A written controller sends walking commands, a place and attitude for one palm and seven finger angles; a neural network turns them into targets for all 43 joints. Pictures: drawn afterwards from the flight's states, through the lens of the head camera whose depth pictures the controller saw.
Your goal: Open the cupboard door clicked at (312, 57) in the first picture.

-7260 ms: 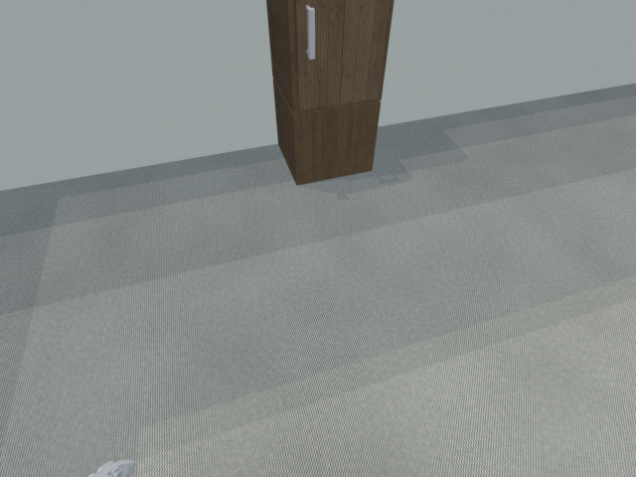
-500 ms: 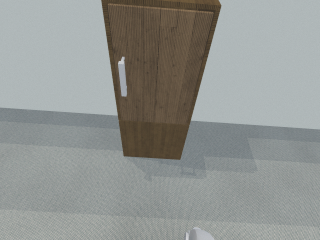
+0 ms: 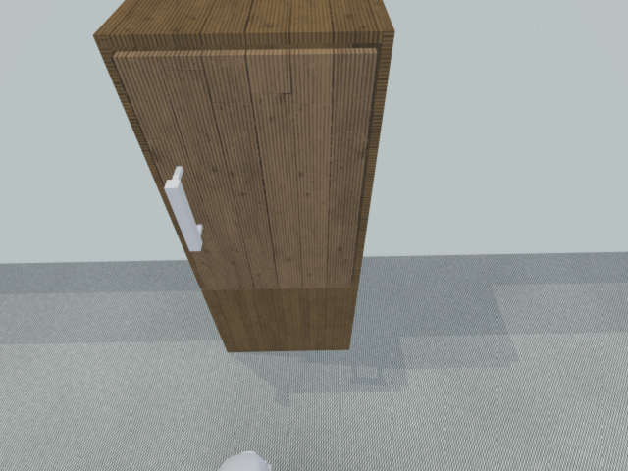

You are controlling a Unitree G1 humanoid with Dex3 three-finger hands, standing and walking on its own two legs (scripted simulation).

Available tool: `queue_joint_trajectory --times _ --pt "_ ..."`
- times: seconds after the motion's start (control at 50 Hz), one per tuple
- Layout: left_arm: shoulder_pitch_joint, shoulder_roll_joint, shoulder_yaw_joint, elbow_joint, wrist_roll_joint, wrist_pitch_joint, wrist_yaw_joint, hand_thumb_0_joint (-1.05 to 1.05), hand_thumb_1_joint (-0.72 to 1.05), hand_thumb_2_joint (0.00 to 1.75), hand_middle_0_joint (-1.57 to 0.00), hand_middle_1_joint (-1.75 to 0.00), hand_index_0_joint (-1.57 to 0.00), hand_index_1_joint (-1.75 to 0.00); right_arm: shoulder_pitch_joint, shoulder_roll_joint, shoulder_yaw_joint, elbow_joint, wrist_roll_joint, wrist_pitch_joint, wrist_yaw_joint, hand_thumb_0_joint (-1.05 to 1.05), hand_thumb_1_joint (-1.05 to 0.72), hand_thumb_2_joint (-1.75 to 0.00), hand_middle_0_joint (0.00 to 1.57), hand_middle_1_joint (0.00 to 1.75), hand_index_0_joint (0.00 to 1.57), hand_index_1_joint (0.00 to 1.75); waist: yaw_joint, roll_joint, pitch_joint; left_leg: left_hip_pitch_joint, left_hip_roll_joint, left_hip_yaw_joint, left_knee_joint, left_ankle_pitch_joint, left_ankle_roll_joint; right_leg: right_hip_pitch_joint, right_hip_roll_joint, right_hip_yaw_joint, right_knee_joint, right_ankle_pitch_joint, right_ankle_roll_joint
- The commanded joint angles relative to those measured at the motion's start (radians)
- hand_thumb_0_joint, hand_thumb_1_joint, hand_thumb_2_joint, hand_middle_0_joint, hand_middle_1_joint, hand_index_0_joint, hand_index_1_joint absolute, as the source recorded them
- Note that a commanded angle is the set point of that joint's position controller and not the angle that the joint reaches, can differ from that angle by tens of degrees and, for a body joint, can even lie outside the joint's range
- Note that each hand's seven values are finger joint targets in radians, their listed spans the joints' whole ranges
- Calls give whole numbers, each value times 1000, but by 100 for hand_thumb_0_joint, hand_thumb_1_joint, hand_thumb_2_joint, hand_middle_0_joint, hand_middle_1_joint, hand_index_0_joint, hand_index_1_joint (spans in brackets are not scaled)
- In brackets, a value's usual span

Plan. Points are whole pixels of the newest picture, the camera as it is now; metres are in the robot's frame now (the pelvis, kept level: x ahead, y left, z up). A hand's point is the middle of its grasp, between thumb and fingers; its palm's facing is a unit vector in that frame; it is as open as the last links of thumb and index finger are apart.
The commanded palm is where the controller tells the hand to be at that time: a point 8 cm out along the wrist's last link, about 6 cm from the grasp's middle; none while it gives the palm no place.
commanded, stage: come to a stop and stand still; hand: left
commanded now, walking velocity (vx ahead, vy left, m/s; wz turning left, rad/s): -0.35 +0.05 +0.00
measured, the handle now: (187, 210) +0.56 +0.26 -0.03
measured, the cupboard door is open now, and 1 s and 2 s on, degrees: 0 0 0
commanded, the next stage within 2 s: look again from close up in 1.40 s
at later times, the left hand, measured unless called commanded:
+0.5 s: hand out of the picture +0.06 +0.20 -0.18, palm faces +0.02 -0.96 -0.27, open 7.3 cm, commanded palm none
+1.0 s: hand out of the picture -0.02 +0.16 -0.16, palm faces +0.07 -0.97 -0.24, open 7.3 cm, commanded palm none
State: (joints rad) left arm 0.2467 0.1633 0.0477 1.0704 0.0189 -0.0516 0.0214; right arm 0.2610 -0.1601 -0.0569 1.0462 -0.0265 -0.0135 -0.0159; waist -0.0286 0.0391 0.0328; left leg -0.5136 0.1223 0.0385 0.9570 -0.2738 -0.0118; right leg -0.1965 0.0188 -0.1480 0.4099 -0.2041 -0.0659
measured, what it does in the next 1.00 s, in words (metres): steps on the spot: left foot, then right foot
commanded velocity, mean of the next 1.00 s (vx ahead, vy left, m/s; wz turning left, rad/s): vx -0.03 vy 0.03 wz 0.00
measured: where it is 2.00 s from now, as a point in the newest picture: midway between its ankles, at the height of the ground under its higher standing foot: outside the picture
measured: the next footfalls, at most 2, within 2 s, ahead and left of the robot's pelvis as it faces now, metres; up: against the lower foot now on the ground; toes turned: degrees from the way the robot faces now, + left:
left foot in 0.14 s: +0.15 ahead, +0.15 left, +0.00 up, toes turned +5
right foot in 0.54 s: +0.03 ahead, -0.15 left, +0.00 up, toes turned -6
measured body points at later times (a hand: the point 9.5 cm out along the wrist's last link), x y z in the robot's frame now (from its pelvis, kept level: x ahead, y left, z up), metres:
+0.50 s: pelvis +0.01 -0.01 -0.01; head +0.04 -0.01 +0.44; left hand +0.06 +0.25 -0.16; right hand +0.09 -0.25 -0.16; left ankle +0.11 +0.14 -0.74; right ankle -0.02 -0.13 -0.72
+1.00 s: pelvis +0.00 -0.02 +0.00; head +0.03 -0.04 +0.45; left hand -0.03 +0.21 -0.14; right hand +0.01 -0.26 -0.16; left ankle -0.02 +0.12 -0.73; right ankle -0.01 -0.14 -0.74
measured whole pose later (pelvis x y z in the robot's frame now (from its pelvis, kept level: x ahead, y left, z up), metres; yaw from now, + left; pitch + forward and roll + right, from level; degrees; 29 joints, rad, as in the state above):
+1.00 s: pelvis +0.00 -0.02 +0.00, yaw -1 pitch +1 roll +2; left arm 0.33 0.14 0.04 1.07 0.03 0.01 0.03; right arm 0.26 -0.21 -0.05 1.06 -0.01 0.04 -0.01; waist 0.05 0.01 0.04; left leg -0.23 0.02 0.04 0.51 -0.27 -0.03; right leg -0.22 -0.08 -0.06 0.45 -0.24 0.01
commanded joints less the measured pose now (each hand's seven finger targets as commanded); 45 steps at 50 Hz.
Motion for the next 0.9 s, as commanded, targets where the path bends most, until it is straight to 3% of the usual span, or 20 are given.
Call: queue_joint_trajectory --times 0.0,0.04,0.08,0.12,0.14,0.18,0.24,0.32,0.36,0.44,0.48,0.5,0.52,0.54,0.56,0.62,0.66,0.74,0.82,0.88 --pt "72 104 6 -21 0 -19 -4 0 90 90 -20 -30 -20 -30 44 2 18 -12 8 -11 14 0 -90 -90 20 30 20 30 27 -146 6 97 -27 35 -204 20 -27 -13 -250 167 -154 351 -103" --pt "66 89 -1 -13 1 -4 3 0 90 90 -20 -30 -20 -30 25 6 27 -5 13 -15 3 0 -90 -90 20 30 20 30 28 -157 -1 201 -42 22 -325 60 -29 -16 -235 152 -91 453 -81" --pt "60 84 -11 -2 -8 12 11 0 90 90 -20 -30 -20 -30 60 -22 30 18 15 -18 -4 0 -90 -90 20 30 20 30 6 -119 -35 362 -42 8 -515 297 -29 -34 -180 114 9 394 -18" --pt "135 48 -20 3 -15 32 19 0 90 90 -20 -30 -20 -30 76 -121 16 19 16 -29 -14 0 -90 -90 20 30 20 30 31 87 -91 476 134 -126 -513 787 39 -76 -110 99 87 67 57" --pt "158 46 -20 4 -15 43 27 0 90 90 -20 -30 -20 -30 57 -151 8 11 17 -17 -19 0 -90 -90 20 30 20 30 35 116 -64 438 197 -148 -527 842 92 -67 -90 86 105 -109 73" --pt "151 63 -15 1 -11 66 24 0 90 90 -20 -30 -20 -30 19 -158 3 1 16 -2 -36 0 -90 -90 20 30 20 30 31 209 -38 409 236 -197 -600 915 152 -101 -67 72 270 -279 90" --pt "119 93 5 -30 -2 91 20 0 90 90 -20 -30 -20 -30 25 -182 -15 -12 10 15 -54 0 -90 -90 20 30 20 30 11 143 -44 395 284 -201 -589 974 217 -189 -68 154 570 -395 84" --pt "95 83 25 -72 0 98 9 0 90 90 -20 -30 -20 -30 -45 -190 -36 -61 7 24 -50 0 -90 -90 20 30 20 30 18 52 -139 451 245 -136 -554 801 208 -266 -53 162 689 -317 105" --pt "88 71 29 -92 -3 105 6 0 90 90 -20 -30 -20 -30 -77 -187 -39 -76 5 25 -42 0 -90 -90 20 30 20 30 27 111 -152 390 222 -116 -582 629 190 -231 -60 159 651 -293 110" --pt "114 49 21 -90 -5 95 -4 0 90 90 -20 -30 -20 -30 -120 -187 -43 -89 -6 33 -19 0 -90 -90 20 30 20 30 33 214 -135 252 174 -133 -654 88 143 -67 -63 90 342 -279 88" --pt "236 61 21 -35 -1 79 -2 0 90 90 -20 -30 -20 -30 -145 -155 -39 -90 -1 47 -8 0 -90 -90 20 30 20 30 89 113 -113 72 81 -81 -604 -232 64 151 -48 54 82 -132 83" --pt "253 120 22 -27 16 68 1 0 90 90 -20 -30 -20 -30 -131 -86 -25 -93 13 59 -2 0 -90 -90 20 30 20 30 96 -124 -57 -21 -35 4 -405 -294 -2 114 -174 229 -133 -315 57" --pt "166 203 23 -68 21 64 5 0 90 90 -20 -30 -20 -30 -150 -28 -11 -126 14 65 8 0 -90 -90 20 30 20 30 82 -362 41 -63 -96 16 -227 -259 -37 -86 -370 528 -322 -619 -21" --pt "63 220 20 -115 15 70 12 0 90 90 -20 -30 -20 -30 -175 -84 -22 -138 7 69 15 0 -90 -90 20 30 20 30 76 -282 124 12 -60 -60 -125 -204 -18 -296 -419 564 -392 -699 -51" --pt "-12 218 25 -131 15 61 14 0 90 90 -20 -30 -20 -30 -136 -84 -25 -115 2 71 21 0 -90 -90 20 30 20 30 36 -245 127 48 -62 -72 -60 -138 -13 -353 -395 544 -396 -671 -47" --pt "-41 177 19 -124 4 40 12 0 90 90 -20 -30 -20 -30 -6 -107 -28 -43 -2 61 29 0 -90 -90 20 30 20 30 3 -207 130 28 -70 -50 1 -4 -15 -214 -303 378 -300 -355 -11" --pt "9 175 22 -119 4 34 8 0 90 90 -20 -30 -20 -30 32 -106 -24 -32 -2 49 32 0 -90 -90 20 30 20 30 21 -194 89 4 -87 -29 3 25 -27 -82 -283 315 -246 -211 -7" --pt "136 165 27 -80 2 30 15 0 90 90 -20 -30 -20 -30 -17 -112 -21 -61 -1 42 27 0 -90 -90 20 30 20 30 86 -174 37 -63 -77 -39 -21 -6 -40 112 -330 342 -207 -87 -55" --pt "175 159 32 -55 11 30 21 0 90 90 -20 -30 -20 -30 -45 -100 -9 -76 7 37 18 0 -90 -90 20 30 20 30 107 -203 -7 -25 -75 -31 -162 -118 -41 199 -363 365 -149 139 -101" --pt "155 167 31 -41 14 34 20 0 90 90 -20 -30 -20 -30 -34 -74 3 -67 18 29 10 0 -90 -90 20 30 20 30 96 -239 -43 102 -98 -10 -301 -146 -31 169 -338 327 -101 327 -99"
